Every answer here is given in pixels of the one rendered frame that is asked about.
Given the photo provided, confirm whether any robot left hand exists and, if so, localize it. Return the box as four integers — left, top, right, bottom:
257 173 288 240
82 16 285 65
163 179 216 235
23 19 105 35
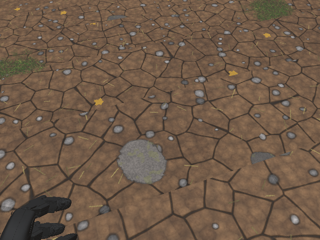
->
0 195 78 240

